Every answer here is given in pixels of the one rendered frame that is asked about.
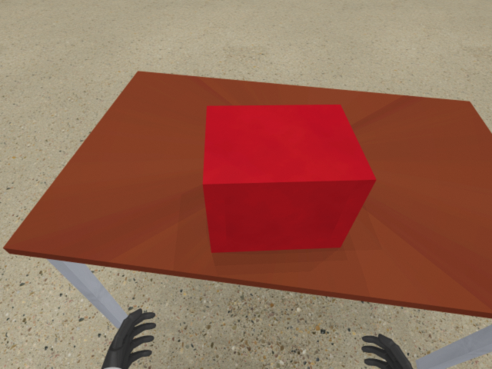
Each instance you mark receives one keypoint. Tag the robot right hand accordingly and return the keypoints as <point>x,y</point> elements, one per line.
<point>391,352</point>

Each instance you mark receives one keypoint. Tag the table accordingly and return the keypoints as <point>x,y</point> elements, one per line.
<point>132,197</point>

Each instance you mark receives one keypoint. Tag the carton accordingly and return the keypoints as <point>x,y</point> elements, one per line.
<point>282,177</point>

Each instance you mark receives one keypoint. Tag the robot left hand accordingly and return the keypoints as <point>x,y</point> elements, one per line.
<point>119,353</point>

